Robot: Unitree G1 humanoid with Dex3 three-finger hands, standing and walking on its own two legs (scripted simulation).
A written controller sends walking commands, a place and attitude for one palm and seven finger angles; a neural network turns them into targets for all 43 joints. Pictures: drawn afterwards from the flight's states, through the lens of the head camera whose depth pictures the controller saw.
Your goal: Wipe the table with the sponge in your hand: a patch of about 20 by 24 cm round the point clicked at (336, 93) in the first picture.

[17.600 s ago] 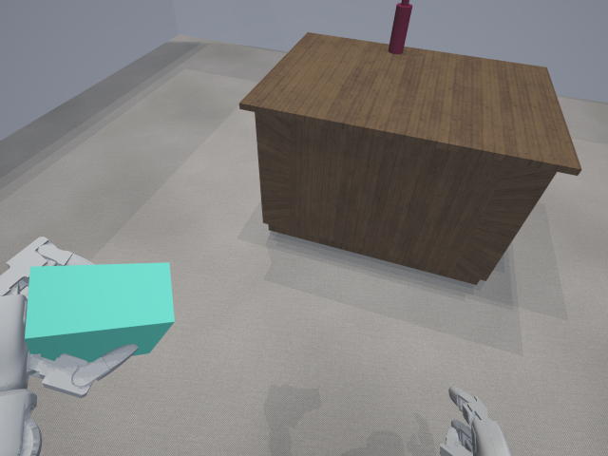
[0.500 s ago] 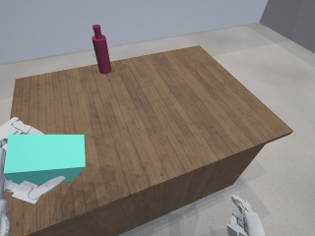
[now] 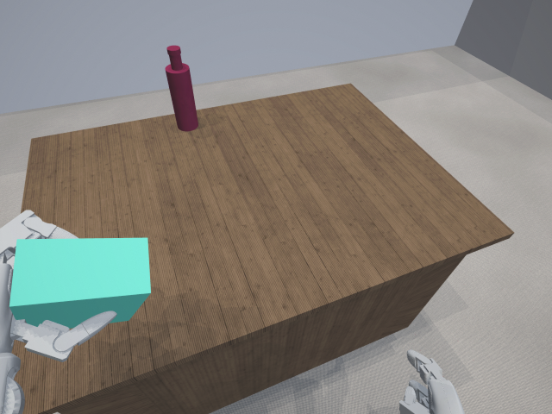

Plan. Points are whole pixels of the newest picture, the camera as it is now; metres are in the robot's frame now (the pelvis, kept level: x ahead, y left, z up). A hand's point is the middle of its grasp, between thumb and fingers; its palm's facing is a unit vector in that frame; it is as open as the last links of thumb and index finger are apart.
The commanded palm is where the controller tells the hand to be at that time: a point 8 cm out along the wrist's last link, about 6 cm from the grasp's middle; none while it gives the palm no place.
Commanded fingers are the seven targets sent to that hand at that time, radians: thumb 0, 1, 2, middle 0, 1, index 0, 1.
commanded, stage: shuffle to correct the standing spot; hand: left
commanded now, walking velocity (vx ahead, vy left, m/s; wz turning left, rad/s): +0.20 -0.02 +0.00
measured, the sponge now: (101, 286) +0.22 +0.22 +0.14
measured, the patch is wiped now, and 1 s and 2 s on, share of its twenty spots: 0.00 0.00 0.00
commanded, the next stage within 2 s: come to a stop and stand still in 0.30 s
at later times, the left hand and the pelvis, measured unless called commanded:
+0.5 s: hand (46, 260) +0.23 +0.26 +0.17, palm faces +0.41 -0.79 -0.45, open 10.2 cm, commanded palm +0.16 +0.27 +0.18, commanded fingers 0.00 0.10 1.30 -1.20 -1.60 -1.20 -1.60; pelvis +0.00 +0.00 +0.00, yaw +0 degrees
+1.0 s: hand (28, 291) +0.20 +0.27 +0.17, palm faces +0.35 -0.86 -0.37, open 10.2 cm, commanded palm +0.15 +0.30 +0.18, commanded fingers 0.00 0.10 1.30 -1.20 -1.60 -1.20 -1.60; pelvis -0.02 +0.03 +0.01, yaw -2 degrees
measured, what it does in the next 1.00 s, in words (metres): stands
